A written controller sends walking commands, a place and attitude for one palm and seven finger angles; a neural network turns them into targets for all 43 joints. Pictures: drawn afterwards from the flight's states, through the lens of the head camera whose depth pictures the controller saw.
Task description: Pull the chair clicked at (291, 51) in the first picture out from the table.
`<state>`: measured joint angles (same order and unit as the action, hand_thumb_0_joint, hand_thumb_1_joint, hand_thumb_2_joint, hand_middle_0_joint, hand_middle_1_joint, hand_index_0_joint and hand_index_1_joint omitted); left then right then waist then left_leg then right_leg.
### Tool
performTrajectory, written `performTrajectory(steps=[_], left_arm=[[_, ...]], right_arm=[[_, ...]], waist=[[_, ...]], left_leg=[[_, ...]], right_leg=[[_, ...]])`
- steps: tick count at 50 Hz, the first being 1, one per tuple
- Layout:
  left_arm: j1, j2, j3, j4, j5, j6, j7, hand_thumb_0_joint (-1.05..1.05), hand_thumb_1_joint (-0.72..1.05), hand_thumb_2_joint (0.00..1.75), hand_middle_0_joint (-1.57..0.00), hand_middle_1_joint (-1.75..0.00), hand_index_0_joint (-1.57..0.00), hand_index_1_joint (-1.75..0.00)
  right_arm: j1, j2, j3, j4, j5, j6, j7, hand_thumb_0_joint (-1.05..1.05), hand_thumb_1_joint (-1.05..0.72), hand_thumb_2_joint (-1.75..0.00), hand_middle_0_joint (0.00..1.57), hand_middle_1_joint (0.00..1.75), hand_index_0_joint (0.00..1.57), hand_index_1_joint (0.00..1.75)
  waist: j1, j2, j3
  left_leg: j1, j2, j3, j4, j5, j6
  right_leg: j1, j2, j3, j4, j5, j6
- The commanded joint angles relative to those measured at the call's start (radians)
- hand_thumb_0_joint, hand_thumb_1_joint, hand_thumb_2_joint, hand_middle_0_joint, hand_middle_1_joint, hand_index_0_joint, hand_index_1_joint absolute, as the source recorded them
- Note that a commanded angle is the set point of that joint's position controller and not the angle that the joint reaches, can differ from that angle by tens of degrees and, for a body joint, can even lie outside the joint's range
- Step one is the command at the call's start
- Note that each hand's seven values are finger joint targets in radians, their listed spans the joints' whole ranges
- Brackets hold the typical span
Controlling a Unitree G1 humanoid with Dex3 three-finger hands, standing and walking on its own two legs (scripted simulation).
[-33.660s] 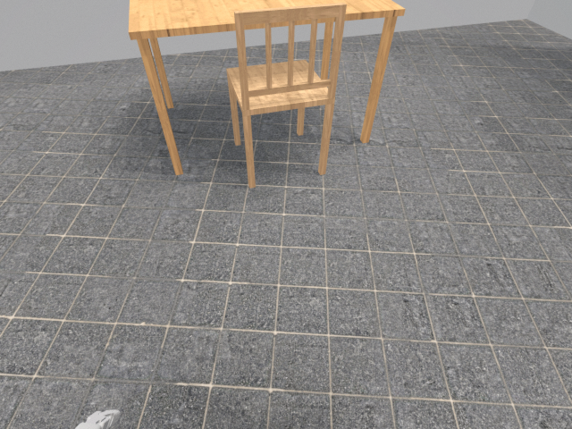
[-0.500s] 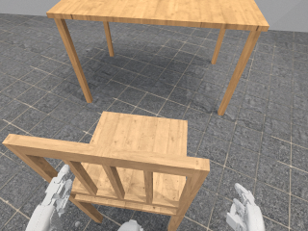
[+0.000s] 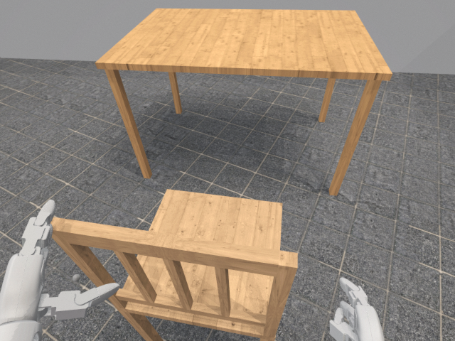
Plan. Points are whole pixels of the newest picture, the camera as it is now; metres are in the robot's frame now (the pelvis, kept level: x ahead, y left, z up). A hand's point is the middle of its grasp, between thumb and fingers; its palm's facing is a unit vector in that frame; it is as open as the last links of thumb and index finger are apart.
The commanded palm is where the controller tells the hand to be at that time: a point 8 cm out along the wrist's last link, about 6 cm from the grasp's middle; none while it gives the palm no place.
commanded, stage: draw the hand back to the body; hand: left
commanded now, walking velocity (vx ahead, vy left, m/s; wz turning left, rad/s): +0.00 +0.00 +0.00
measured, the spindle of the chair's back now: (180, 283) +0.25 +0.14 -0.08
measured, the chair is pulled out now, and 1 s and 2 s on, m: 0.66 0.66 0.66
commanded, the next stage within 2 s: step back with the hand held close in 0.72 s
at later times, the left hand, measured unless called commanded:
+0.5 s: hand (62, 202) +0.24 +0.27 +0.18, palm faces +0.45 -0.77 -0.46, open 7.9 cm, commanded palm +0.19 +0.30 +0.20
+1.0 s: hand (65, 214) +0.23 +0.25 +0.18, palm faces +0.40 -0.79 -0.47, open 7.5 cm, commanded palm +0.17 +0.30 +0.20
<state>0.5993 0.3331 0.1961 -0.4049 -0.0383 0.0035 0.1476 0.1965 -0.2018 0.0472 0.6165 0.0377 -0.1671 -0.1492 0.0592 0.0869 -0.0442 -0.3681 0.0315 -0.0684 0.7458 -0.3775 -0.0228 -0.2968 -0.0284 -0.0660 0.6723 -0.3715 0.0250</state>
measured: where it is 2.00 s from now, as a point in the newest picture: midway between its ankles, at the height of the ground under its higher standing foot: outside the picture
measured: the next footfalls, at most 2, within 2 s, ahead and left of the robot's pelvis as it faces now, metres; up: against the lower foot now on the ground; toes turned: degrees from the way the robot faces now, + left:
none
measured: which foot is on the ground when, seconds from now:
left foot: down 0.00-1.00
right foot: down 0.00-1.00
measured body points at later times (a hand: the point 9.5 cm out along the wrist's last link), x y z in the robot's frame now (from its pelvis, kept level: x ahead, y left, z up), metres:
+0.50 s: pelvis +0.04 +0.00 +0.02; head +0.04 -0.02 +0.47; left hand +0.22 +0.30 +0.20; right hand +0.23 -0.22 -0.08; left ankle +0.01 +0.13 -0.72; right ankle -0.01 -0.14 -0.72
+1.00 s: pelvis +0.02 +0.00 +0.02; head +0.03 -0.03 +0.47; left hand +0.20 +0.29 +0.20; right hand +0.21 -0.24 -0.07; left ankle +0.01 +0.13 -0.72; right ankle -0.01 -0.14 -0.72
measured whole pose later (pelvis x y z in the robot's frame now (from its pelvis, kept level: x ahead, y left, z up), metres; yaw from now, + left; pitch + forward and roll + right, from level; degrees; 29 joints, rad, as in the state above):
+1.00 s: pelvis +0.02 +0.00 +0.02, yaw -2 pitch -1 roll -1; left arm 0.49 0.35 0.36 -0.42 -0.05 -0.05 0.13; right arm 0.13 -0.24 0.00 0.61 0.03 -0.03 -0.10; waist 0.03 0.09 0.04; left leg -0.19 0.03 -0.02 0.48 -0.27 -0.02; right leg -0.14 -0.03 -0.03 0.42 -0.26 0.03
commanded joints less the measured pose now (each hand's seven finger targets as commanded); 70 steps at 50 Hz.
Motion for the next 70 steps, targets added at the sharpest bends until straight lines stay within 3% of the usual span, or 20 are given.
performTrajectory(steps=[1, 7, 11, 17, 20, 23, 27, 30, 33, 41, 42, 43, 44, 45, 52, 56, 58, 62, 66, 70], left_arm=[[-0.05, 0.175, 0.147, -0.242, 0.005, -0.069, 0.017, 0.0, 0.32, 0.62, -0.12, -0.18, -0.12, -0.18], [-0.139, 0.218, 0.214, -0.295, 0.003, -0.077, 0.027, 0.0, 0.54, 0.73, -0.15, -0.22, -0.15, -0.22], [-0.15, 0.21, 0.244, -0.238, -0.002, -0.075, 0.027, 0.0, 0.68, 0.8, -0.17, -0.26, -0.17, -0.26], [-0.244, 0.244, 0.3, -0.233, -0.01, -0.077, 0.021, 0.0, 0.9, 0.9, -0.2, -0.3, -0.2, -0.3], [-0.177, 0.196, 0.27, -0.183, -0.011, -0.067, 0.011, 0.0, 0.9, 0.9, -0.2, -0.3, -0.2, -0.3], [-0.17, 0.194, 0.263, -0.207, -0.009, -0.062, 0.003, 0.0, 0.9, 0.9, -0.2, -0.3, -0.2, -0.3], [-0.196, 0.248, 0.301, -0.263, -0.01, -0.062, 0.009, 0.0, 0.9, 0.9, -0.2, -0.3, -0.2, -0.3], [-0.184, 0.248, 0.303, -0.276, -0.009, -0.061, 0.011, 0.0, 0.9, 0.9, -0.2, -0.3, -0.2, -0.3], [-0.19, 0.244, 0.304, -0.263, -0.008, -0.057, 0.012, 0.0, 0.9, 0.9, -0.2, -0.3, -0.2, -0.3], [-0.195, 0.215, 0.273, -0.189, -0.011, -0.056, 0.007, 0.0, 0.9, 0.9, -0.2, -0.3, -0.2, -0.3], [-0.209, 0.188, 0.229, -0.232, -0.011, -0.062, 0.002, 0.0, 0.9, 0.9, -0.2, -0.3, -0.2, -0.3], [-0.339, 0.324, 0.358, -0.32, -0.026, -0.111, 0.005, 0.0, 0.9, 0.9, -0.2, -0.3, -0.2, -0.3], [-0.244, 0.242, 0.312, -0.218, -0.014, -0.114, -0.003, 0.0, 0.9, 0.9, -0.2, -0.3, -0.2, -0.3], [-0.203, 0.219, 0.285, -0.211, -0.012, -0.113, -0.005, 0.0, 0.9, 0.9, -0.2, -0.3, -0.2, -0.3], [-0.043, 0.253, 0.345, -0.253, -0.015, -0.139, 0.01, 0.0, 0.9, 0.9, -0.2, -0.3, -0.2, -0.3], [-0.009, 0.253, 0.352, -0.258, -0.022, -0.145, 0.018, 0.0, 0.9, 0.9, -0.2, -0.3, -0.2, -0.3], [-0.001, 0.25, 0.351, -0.239, -0.023, -0.147, 0.023, 0.0, 0.9, 0.9, -0.2, -0.3, -0.2, -0.3], [-0.033, 0.256, 0.341, -0.236, -0.02, -0.152, 0.033, 0.0, 0.9, 0.9, -0.2, -0.3, -0.2, -0.3], [-0.075, 0.255, 0.327, -0.237, -0.013, -0.159, 0.044, 0.0, 0.9, 0.9, -0.2, -0.3, -0.2, -0.3], [-0.104, 0.275, 0.337, -0.291, -0.007, -0.178, 0.056, 0.0, 0.9, 0.9, -0.2, -0.3, -0.2, -0.3]], right_arm=[[-0.146, -0.099, -0.04, -0.156, -0.01, -0.068, -0.003, 0.0, -0.9, -0.9, 0.2, 0.3, 0.2, 0.3], [-0.138, -0.108, -0.043, -0.125, -0.014, -0.077, 0.005, 0.0, -0.9, -0.9, 0.2, 0.3, 0.2, 0.3], [-0.142, -0.114, -0.052, -0.111, -0.016, -0.06, 0.013, 0.0, -0.9, -0.9, 0.2, 0.3, 0.2, 0.3], [-0.15, -0.126, -0.062, -0.095, -0.016, -0.036, 0.026, 0.0, -0.9, -0.9, 0.2, 0.3, 0.2, 0.3], [-0.15, -0.121, -0.067, -0.091, -0.018, -0.016, 0.036, 0.0, -0.9, -0.9, 0.2, 0.3, 0.2, 0.3], [-0.155, -0.114, -0.067, -0.094, -0.017, -0.003, 0.043, 0.0, -0.9, -0.9, 0.2, 0.3, 0.2, 0.3], [-0.162, -0.12, -0.072, -0.098, -0.018, 0.001, 0.042, 0.0, -0.9, -0.9, 0.2, 0.3, 0.2, 0.3], [-0.155, -0.112, -0.068, -0.1, -0.017, 0.0, 0.041, 0.0, -0.9, -0.9, 0.2, 0.3, 0.2, 0.3], [-0.152, -0.109, -0.068, -0.094, -0.016, 0.003, 0.041, 0.0, -0.9, -0.9, 0.2, 0.3, 0.2, 0.3], [-0.164, -0.12, -0.073, -0.1, -0.012, 0.021, 0.04, 0.0, -0.9, -0.9, 0.2, 0.3, 0.2, 0.3], [-0.168, -0.123, -0.07, -0.107, -0.012, 0.015, 0.042, 0.0, -0.9, -0.9, 0.2, 0.3, 0.2, 0.3], [-0.143, -0.153, -0.08, -0.138, -0.005, 0.045, 0.036, 0.0, -0.9, -0.9, 0.2, 0.3, 0.2, 0.3], [-0.128, -0.139, -0.081, -0.113, -0.015, 0.062, 0.036, 0.0, -0.9, -0.9, 0.2, 0.3, 0.2, 0.3], [-0.14, -0.135, -0.079, -0.128, -0.017, 0.073, 0.039, 0.0, -0.9, -0.9, 0.2, 0.3, 0.2, 0.3], [-0.141, -0.127, -0.095, -0.175, -0.01, 0.126, 0.035, 0.0, -0.9, -0.9, 0.2, 0.3, 0.2, 0.3], [-0.138, -0.124, -0.101, -0.196, -0.002, 0.132, 0.03, 0.0, -0.9, -0.9, 0.2, 0.3, 0.2, 0.3], [-0.135, -0.121, -0.1, -0.192, 0.0, 0.125, 0.026, 0.0, -0.9, -0.9, 0.2, 0.3, 0.2, 0.3], [-0.124, -0.133, -0.105, -0.18, 0.001, 0.107, 0.02, 0.0, -0.9, -0.9, 0.2, 0.3, 0.2, 0.3], [-0.107, -0.13, -0.101, -0.18, -0.003, 0.087, 0.025, 0.0, -0.9, -0.9, 0.2, 0.3, 0.2, 0.3], [-0.101, -0.137, -0.092, -0.177, -0.012, 0.064, 0.023, 0.0, -0.9, -0.9, 0.2, 0.3, 0.2, 0.3]], waist=[[0.012, 0.002, -0.011], [0.013, 0.049, -0.019], [0.013, -0.032, -0.02], [0.011, -0.023, -0.051], [0.017, -0.061, -0.059], [0.018, -0.004, -0.078], [0.018, -0.01, -0.104], [0.019, -0.011, -0.106], [0.015, 0.003, -0.094], [0.01, -0.066, -0.053], [0.005, -0.038, -0.061], [-0.05, -0.001, 0.055], [-0.055, -0.015, 0.031], [-0.052, -0.007, 0.028], [-0.039, -0.01, -0.116], [-0.038, -0.051, -0.103], [-0.039, -0.035, -0.088], [-0.046, -0.051, -0.056], [-0.052, -0.158, -0.02], [-0.056, -0.117, 0.005]], left_leg=[[0.11, 0.02, 0.028, -0.195, 0.131, 0.04], [0.176, 0.025, 0.022, -0.246, 0.259, 0.03], [0.208, 0.032, 0.032, -0.261, 0.322, 0.034], [0.25, 0.035, 0.038, -0.281, 0.416, 0.033], [0.259, 0.04, 0.044, -0.282, 0.492, 0.036], [0.275, 0.039, 0.055, -0.28, 0.545, 0.035], [0.292, 0.043, 0.053, -0.282, 0.563, 0.033], [0.302, 0.041, 0.059, -0.279, 0.6, 0.034], [0.306, 0.041, 0.063, -0.281, 0.593, 0.034], [0.28, 0.039, 0.068, -0.301, 0.457, 0.039], [0.283, 0.038, 0.064, -0.303, 0.452, 0.039], [0.233, 0.049, 0.04, -0.277, 0.443, 0.055], [0.246, 0.053, 0.029, -0.277, 0.454, 0.053], [0.248, 0.052, 0.029, -0.283, 0.481, 0.053], [0.259, 0.089, 0.007, -0.322, 0.558, 0.054], [0.188, 0.097, -0.007, -0.331, 0.454, 0.053], [0.153, 0.098, -0.011, -0.342, 0.375, 0.056], [0.103, 0.083, -0.012, -0.324, 0.204, 0.055], [0.08, 0.039, 0.009, -0.229, 0.025, 0.046], [0.078, 0.043, -0.019, -0.206, -0.065, 0.048]], right_leg=[[0.013, -0.042, -0.004, -0.199, 0.108, -0.055], [0.088, -0.041, -0.005, -0.224, 0.229, -0.062], [0.119, -0.039, -0.007, -0.231, 0.303, -0.054], [0.175, -0.043, 0.001, -0.239, 0.401, -0.052], [0.199, -0.046, -0.009, -0.231, 0.47, -0.046], [0.218, -0.049, -0.003, -0.236, 0.517, -0.046], [0.237, -0.05, 0.001, -0.243, 0.543, -0.046], [0.244, -0.051, -0.001, -0.247, 0.581, -0.045], [0.24, -0.05, 0.004, -0.255, 0.587, -0.047], [0.213, -0.046, -0.003, -0.273, 0.483, -0.039], [0.214, -0.047, 0.003, -0.275, 0.473, -0.042], [0.087, -0.085, 0.128, -0.328, 0.543, -0.056], [0.107, -0.101, 0.105, -0.317, 0.545, -0.062], [0.11, -0.1, 0.099, -0.313, 0.549, -0.057], [0.156, -0.088, 0.078, -0.251, 0.445, -0.043], [0.129, -0.085, 0.072, -0.241, 0.357, -0.035], [0.114, -0.086, 0.076, -0.237, 0.308, -0.032], [0.059, -0.101, 0.115, -0.267, 0.235, -0.042], [-0.055, -0.145, 0.169, -0.345, 0.042, -0.069], [-0.158, -0.152, 0.158, -0.345, -0.127, -0.086]])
